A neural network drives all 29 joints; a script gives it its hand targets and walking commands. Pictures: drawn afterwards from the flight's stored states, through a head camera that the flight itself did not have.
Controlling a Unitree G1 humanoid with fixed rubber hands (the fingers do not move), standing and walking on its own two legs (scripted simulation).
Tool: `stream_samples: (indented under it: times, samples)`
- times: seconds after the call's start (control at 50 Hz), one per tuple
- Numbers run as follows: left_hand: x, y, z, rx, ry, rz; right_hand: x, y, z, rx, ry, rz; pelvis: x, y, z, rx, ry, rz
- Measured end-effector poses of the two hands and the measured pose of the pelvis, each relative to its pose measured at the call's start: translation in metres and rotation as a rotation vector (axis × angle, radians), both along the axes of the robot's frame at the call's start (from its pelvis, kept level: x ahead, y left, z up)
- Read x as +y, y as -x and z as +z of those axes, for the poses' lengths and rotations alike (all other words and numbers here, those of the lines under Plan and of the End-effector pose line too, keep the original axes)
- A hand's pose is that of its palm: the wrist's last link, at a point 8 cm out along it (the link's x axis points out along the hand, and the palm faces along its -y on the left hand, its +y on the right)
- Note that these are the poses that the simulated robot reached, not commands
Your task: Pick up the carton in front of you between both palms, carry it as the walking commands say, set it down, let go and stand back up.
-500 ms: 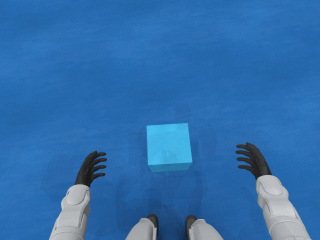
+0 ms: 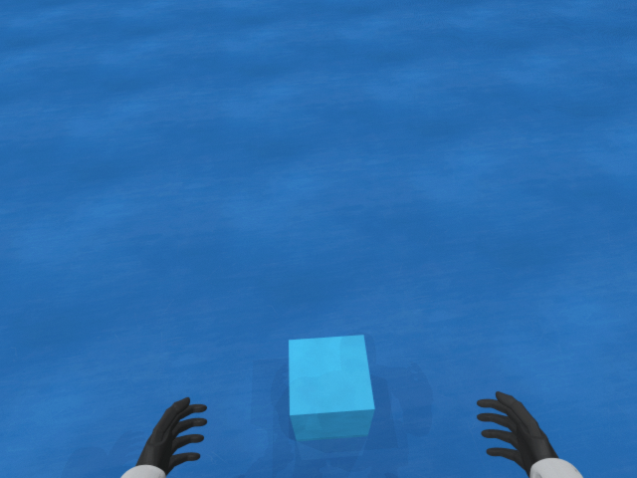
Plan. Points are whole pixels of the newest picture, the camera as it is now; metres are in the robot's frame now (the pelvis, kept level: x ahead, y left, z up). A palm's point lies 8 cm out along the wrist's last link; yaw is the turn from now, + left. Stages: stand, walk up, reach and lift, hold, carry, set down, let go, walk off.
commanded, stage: let go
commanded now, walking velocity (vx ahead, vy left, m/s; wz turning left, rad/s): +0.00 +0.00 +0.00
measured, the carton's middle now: (329, 389) +0.46 +0.01 -0.65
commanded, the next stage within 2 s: stand in 0.20 s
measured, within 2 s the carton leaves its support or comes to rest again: neither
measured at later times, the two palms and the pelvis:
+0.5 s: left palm out of the picture +0.15 +0.29 -0.09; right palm (576, 473) +0.15 -0.28 -0.08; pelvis +0.02 +0.01 +0.00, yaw +0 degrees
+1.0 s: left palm out of the picture +0.13 +0.30 -0.10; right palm out of the picture +0.13 -0.28 -0.09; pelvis +0.01 +0.01 +0.00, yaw +0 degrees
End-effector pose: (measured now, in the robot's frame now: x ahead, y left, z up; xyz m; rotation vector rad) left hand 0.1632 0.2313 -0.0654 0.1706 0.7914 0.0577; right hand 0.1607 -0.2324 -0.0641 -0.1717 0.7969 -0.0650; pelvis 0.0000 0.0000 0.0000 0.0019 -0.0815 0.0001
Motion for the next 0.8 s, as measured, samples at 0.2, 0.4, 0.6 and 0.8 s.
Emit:
stream_samples:
  times: [0.2, 0.4, 0.6, 0.8]
  samples:
    - [0.004, 0.0, 0.001, 0.025, -0.033, 0.013, 0.002, 0.0, -0.003, -0.002, 0.005, -0.013, 0.002, -0.002, -0.001, -0.018, 0.001, 0.005]
    - [0.051, 0.009, -0.016, 0.068, -0.169, 0.051, -0.04, 0.014, -0.016, 0.094, 0.184, -0.044, 0.005, -0.01, -0.004, 0.074, 0.006, -0.002]
    - [0.061, 0.012, -0.026, 0.129, -0.186, 0.049, -0.05, 0.012, -0.016, 0.121, 0.224, -0.059, 0.009, -0.018, -0.003, 0.082, 0.007, -0.005]
    - [0.065, 0.016, -0.03, 0.158, -0.191, 0.047, -0.047, 0.02, -0.023, 0.156, 0.216, -0.068, 0.011, -0.019, -0.002, 0.071, 0.006, -0.008]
